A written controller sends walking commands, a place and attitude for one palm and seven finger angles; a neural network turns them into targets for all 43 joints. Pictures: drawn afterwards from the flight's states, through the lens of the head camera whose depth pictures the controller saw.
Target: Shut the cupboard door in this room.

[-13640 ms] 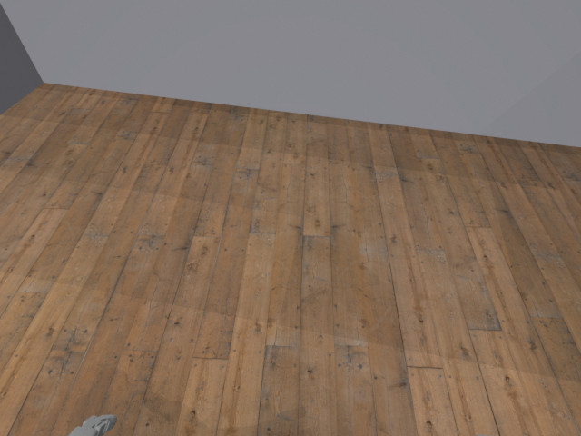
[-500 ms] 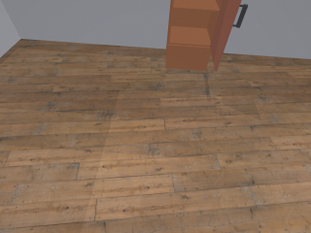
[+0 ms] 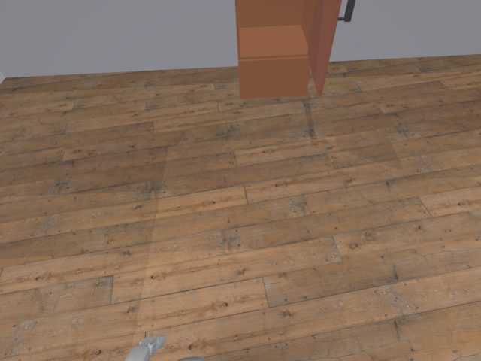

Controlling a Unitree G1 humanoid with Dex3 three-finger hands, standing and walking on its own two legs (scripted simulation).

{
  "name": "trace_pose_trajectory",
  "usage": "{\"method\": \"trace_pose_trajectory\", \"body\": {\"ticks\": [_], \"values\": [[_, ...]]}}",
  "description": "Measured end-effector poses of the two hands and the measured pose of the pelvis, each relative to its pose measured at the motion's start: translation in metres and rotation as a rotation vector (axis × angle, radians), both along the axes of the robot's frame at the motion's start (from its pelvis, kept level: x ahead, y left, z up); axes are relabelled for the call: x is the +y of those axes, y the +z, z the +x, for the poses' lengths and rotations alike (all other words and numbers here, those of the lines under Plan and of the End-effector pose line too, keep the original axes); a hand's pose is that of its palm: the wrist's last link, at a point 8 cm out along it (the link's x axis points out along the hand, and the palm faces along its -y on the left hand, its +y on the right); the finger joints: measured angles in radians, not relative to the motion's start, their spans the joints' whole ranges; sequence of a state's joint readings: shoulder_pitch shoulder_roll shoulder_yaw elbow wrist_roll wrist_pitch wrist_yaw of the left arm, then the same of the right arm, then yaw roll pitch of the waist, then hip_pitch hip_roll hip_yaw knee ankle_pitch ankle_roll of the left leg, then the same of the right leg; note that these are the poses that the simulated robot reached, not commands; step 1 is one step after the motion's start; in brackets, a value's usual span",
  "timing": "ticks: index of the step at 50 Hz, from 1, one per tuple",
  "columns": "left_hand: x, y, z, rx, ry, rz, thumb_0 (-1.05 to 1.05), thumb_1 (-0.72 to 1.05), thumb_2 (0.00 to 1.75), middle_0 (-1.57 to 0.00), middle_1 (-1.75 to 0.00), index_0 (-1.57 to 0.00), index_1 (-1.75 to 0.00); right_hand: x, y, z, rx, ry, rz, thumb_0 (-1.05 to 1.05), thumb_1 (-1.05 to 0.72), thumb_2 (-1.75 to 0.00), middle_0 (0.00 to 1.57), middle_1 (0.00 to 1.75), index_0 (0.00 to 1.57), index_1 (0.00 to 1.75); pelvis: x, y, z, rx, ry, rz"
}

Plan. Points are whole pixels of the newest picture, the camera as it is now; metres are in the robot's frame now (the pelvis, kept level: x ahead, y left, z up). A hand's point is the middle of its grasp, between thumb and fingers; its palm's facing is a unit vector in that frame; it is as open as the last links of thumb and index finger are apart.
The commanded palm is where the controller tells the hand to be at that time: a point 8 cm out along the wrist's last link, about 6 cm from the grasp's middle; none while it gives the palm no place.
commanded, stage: turn or walk to find it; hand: left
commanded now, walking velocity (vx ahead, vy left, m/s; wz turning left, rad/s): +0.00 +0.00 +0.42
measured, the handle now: (346, 1) +1.37 -0.42 -0.03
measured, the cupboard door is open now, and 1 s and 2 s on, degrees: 88 88 88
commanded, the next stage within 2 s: stand and wait in 0.08 s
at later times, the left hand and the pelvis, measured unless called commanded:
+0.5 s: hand out of the picture -0.02 +0.23 -0.17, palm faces +0.13 -0.96 -0.24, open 7.4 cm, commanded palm none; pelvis +0.01 +0.03 +0.01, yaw +5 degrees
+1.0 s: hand out of the picture +0.00 +0.18 -0.18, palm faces +0.21 -0.96 -0.20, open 7.3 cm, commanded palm none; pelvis +0.00 +0.00 +0.00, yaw +10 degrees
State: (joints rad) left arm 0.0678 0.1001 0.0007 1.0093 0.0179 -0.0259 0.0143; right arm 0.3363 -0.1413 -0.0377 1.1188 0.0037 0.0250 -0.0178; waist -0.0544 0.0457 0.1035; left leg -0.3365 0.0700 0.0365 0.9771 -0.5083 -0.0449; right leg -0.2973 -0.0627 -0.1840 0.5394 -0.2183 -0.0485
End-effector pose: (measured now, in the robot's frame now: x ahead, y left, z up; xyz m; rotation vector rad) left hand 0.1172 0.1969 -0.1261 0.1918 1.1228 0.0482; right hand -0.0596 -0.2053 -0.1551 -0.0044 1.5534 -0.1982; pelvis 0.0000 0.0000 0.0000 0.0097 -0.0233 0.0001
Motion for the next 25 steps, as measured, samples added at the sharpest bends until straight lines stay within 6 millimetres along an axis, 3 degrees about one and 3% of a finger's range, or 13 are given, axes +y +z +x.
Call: {"method": "trace_pose_trajectory", "body": {"ticks": [6,12,18,25], "values": [[0.025,-0.001,-0.017,-0.016,0.108,0.008,-0.02,0.92,0.9,-0.21,-0.3,-0.2,-0.3,-0.018,0.009,0.078,-0.162,0.117,-0.062,0.01,-0.91,-0.9,0.19,0.3,0.2,0.3,0.006,0.001,0.001,0.001,0.053,-0.013],[0.069,-0.024,-0.058,0.058,0.194,0.016,-0.01,0.91,0.9,-0.21,-0.3,-0.2,-0.3,-0.012,0.022,0.139,-0.317,0.215,-0.14,0.01,-0.91,-0.9,0.19,0.3,0.2,0.3,0.025,-0.009,0.002,-0.001,0.08,-0.037],[0.09,-0.019,-0.112,0.213,0.246,0.035,0.0,0.91,0.9,-0.2,-0.3,-0.2,-0.3,0.012,0.035,0.158,-0.35,0.265,-0.129,0.0,-0.91,-0.9,0.19,0.3,0.2,0.3,0.034,0.004,0.007,0.0,0.082,-0.021],[0.078,-0.008,-0.151,0.32,0.259,0.052,0.01,0.91,0.9,-0.2,-0.3,-0.19,-0.3,0.015,0.028,0.159,-0.337,0.248,-0.089,0.0,-0.93,-0.9,0.2,0.3,0.2,0.3,0.03,0.008,0.01,0.0,0.079,0.0]]}}
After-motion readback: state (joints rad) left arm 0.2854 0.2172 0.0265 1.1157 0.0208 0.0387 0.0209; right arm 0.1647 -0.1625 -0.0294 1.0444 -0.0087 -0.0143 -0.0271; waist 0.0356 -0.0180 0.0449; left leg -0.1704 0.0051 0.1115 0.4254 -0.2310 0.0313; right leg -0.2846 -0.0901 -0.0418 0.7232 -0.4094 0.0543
